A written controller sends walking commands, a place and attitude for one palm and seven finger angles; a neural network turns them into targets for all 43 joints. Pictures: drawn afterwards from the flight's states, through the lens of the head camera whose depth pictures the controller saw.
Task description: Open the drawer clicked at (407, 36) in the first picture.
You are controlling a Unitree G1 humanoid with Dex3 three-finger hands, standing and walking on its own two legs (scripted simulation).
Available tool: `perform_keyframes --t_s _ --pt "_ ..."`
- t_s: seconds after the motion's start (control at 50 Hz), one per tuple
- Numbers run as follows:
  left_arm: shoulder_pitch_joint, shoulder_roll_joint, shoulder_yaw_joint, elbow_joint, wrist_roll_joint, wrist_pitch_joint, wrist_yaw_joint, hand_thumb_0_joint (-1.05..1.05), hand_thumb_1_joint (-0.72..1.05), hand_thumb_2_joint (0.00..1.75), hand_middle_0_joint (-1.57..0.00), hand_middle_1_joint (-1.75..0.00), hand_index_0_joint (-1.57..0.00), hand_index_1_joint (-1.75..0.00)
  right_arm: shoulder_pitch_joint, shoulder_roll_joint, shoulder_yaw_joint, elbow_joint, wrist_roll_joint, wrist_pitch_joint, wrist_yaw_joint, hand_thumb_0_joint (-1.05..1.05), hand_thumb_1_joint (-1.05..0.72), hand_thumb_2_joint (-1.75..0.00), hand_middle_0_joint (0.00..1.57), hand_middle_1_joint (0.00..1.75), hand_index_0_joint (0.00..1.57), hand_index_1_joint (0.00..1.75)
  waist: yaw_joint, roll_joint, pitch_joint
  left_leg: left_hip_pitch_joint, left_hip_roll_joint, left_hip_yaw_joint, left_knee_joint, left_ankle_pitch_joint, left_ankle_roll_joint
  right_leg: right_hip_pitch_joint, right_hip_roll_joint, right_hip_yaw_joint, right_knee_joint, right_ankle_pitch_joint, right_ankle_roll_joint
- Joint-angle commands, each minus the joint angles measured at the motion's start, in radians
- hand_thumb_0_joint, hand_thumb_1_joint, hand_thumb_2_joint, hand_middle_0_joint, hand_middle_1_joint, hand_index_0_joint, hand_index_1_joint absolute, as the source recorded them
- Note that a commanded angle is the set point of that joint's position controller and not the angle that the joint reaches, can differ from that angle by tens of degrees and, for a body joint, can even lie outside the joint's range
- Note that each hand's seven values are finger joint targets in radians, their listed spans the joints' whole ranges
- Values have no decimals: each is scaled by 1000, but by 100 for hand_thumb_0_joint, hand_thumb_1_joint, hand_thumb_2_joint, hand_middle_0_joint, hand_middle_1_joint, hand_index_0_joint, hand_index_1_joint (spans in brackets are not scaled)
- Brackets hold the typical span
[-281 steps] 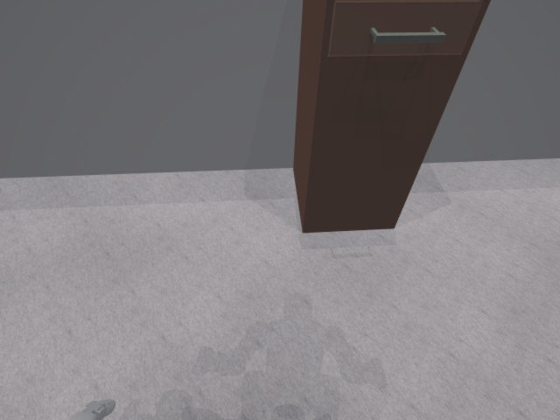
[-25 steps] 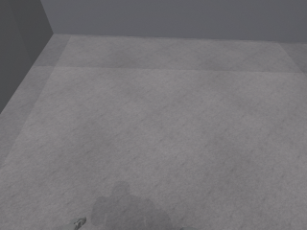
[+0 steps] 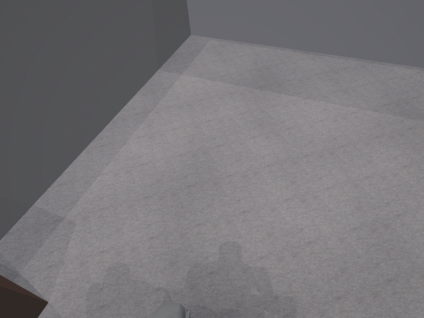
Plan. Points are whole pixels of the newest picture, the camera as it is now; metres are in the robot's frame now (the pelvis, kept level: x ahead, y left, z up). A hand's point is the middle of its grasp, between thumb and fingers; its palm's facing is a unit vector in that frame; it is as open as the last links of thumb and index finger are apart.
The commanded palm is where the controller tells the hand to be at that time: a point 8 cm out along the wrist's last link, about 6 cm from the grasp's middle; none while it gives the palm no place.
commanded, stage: turn to face it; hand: left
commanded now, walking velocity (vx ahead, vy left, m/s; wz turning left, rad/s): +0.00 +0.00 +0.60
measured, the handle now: out of the picture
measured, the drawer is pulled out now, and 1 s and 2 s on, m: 0.00 0.00 0.00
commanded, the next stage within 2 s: take the last steps up to it in 1.90 s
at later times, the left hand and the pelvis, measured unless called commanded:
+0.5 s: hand out of the picture +0.03 +0.27 -0.16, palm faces +0.32 -0.91 -0.27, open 7.4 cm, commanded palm none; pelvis -0.01 +0.03 +0.00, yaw +17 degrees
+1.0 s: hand out of the picture -0.07 +0.19 -0.16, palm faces +0.59 -0.76 -0.27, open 7.4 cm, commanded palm none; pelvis -0.01 -0.01 +0.00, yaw +37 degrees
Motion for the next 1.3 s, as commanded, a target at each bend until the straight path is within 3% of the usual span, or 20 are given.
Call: perform_keyframes --t_s 0.0,0.12,0.16,0.18,0.28,0.46,0.56,0.58,0.6,0.62,0.64,0.74,0.98,1.04,1.06,1.08,1.1,1.12,1.18,1.28 --pt "51 231 64 -45 11 -15 6 0 90 90 -20 -30 -20 -30 -111 -22 18 -120 6 -37 1 0 -90 -90 20 30 20 30 40 -238 -64 -38 -1 64 -181 -49 13 142 -264 168 -118 452 -87" --pt "38 251 78 -40 -4 0 -6 0 90 90 -20 -30 -20 -30 0 -80 11 -115 6 -68 -3 0 -90 -90 20 30 20 30 -22 -128 -179 322 -12 91 -633 229 66 45 -240 46 161 405 16" --pt "-24 159 49 -115 -8 7 -16 0 90 90 -20 -30 -20 -30 109 -273 -32 -100 11 -77 -16 0 -90 -90 20 30 20 30 -88 298 -212 573 364 -371 -680 853 260 -408 -34 85 554 -376 142" --pt "-61 183 53 -127 -2 18 -13 0 90 90 -20 -30 -20 -30 134 -261 -27 -78 9 -71 -19 0 -90 -90 20 30 20 30 -93 190 -208 527 388 -312 -660 820 314 -412 -42 165 643 -354 130" --pt "-27 179 66 -70 -4 20 -25 0 90 90 -20 -30 -20 -30 -57 -165 3 -128 5 -85 -36 0 -90 -90 20 30 20 30 -12 141 -112 371 169 -164 -672 696 229 -370 -10 224 679 -106 147" --pt "-126 161 54 -132 -13 17 -13 0 90 90 -20 -30 -20 -30 3 -170 -12 -119 -3 -75 -30 0 -90 -90 20 30 20 30 -43 141 -93 334 158 -320 -673 581 269 -271 50 243 379 -149 149" --pt "-27 173 57 -121 -22 -6 -8 0 90 90 -20 -30 -20 -30 -41 -159 -19 -136 4 -69 -27 0 -90 -90 20 30 20 30 14 125 -138 200 89 -358 -557 577 210 22 96 220 -7 48 126" --pt "20 213 67 -113 -17 -19 -2 0 90 90 -20 -30 -20 -30 -31 -119 -15 -143 11 -71 -24 0 -90 -90 20 30 20 30 37 9 -164 75 33 -318 -469 385 154 189 5 290 -145 142 109" --pt "42 324 88 -113 4 -29 9 0 90 90 -20 -30 -20 -30 -3 -39 0 -163 16 -72 -19 0 -90 -90 20 30 20 30 45 -330 -189 -128 -127 -113 -221 -88 59 323 -298 572 -214 281 9" --pt "43 347 82 -121 -3 -20 10 0 90 90 -20 -30 -20 -30 -23 -77 -10 -173 7 -65 -22 0 -90 -90 20 30 20 30 50 -318 -176 -126 -113 -105 -14 -252 51 183 -411 622 -195 383 -85" --pt "-12 289 74 -132 -4 -21 12 0 90 90 -20 -30 -20 -30 -11 -91 -18 -154 3 -53 -18 0 -90 -90 20 30 20 30 21 -225 -136 -105 -80 -138 108 -179 58 91 -352 528 -203 288 -100" --pt "-103 194 41 -148 -7 -25 4 0 90 90 -20 -30 -20 -30 49 -60 -10 -83 -2 -30 6 0 -90 -90 20 30 20 30 -30 -216 -34 -115 -39 -53 208 48 20 33 -181 247 -193 249 -26" --pt "18 270 73 -74 10 -7 4 0 90 90 -20 -30 -20 -30 -83 -31 21 -119 12 -45 7 0 -90 -90 20 30 20 30 42 -250 -73 56 -11 80 -265 -64 30 104 -285 151 -102 393 -80" --pt "7 271 78 -65 2 2 -4 0 90 90 -20 -30 -20 -30 -7 -52 17 -110 9 -59 2 0 -90 -90 20 30 20 30 -3 -204 -115 214 -32 108 -496 95 53 55 -261 80 28 365 -19" --pt "3 253 74 -67 -6 7 -6 0 90 90 -20 -30 -20 -30 54 -95 5 -95 8 -68 4 0 -90 -90 20 30 20 30 -40 -79 -154 361 -2 46 -627 232 67 -37 -231 58 174 273 26" --pt "4 192 67 -100 -16 13 -13 0 90 90 -20 -30 -20 -30 102 -209 -23 -93 2 -78 -3 0 -90 -90 20 30 20 30 -70 232 -166 506 237 -296 -694 501 173 -311 -87 24 400 -145 114" --pt "-68 158 48 -144 -8 20 -11 0 90 90 -20 -30 -20 -30 163 -271 -35 -74 7 -74 -13 0 -90 -90 20 30 20 30 -103 294 -171 498 371 -426 -708 754 284 -419 -21 118 570 -409 137" --pt "-92 181 53 -147 -4 24 -11 0 90 90 -20 -30 -20 -30 164 -259 -28 -64 4 -72 -17 0 -90 -90 20 30 20 30 -94 176 -160 445 375 -362 -696 661 318 -402 -38 187 653 -349 118" --pt "-89 187 65 -94 -3 27 -18 0 90 90 -20 -30 -20 -30 2 -167 1 -107 2 -80 -36 0 -90 -90 20 30 20 30 -41 169 -75 321 209 -269 -727 491 238 -401 -30 243 701 -136 125" --pt "-39 190 66 -63 -2 26 -17 0 90 90 -20 -30 -20 -30 5 -151 6 -116 8 -90 -37 0 -90 -90 20 30 20 30 -19 69 -109 365 152 -249 -739 506 227 -367 -2 256 657 -39 146"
